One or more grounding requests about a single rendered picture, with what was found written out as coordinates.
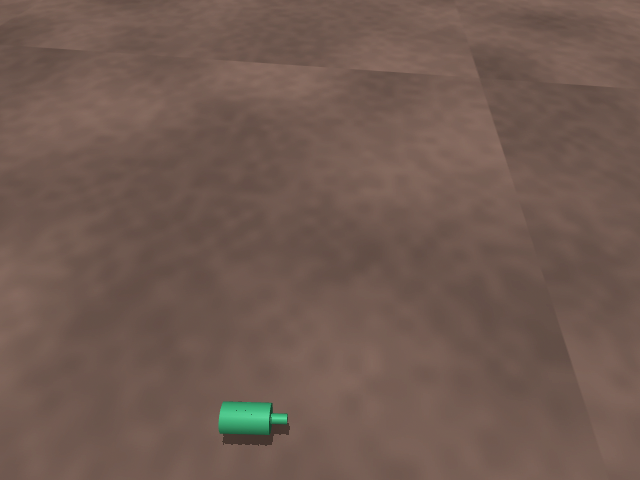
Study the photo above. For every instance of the bottle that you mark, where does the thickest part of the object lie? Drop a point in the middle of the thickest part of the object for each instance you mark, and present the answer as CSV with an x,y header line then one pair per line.
x,y
255,418

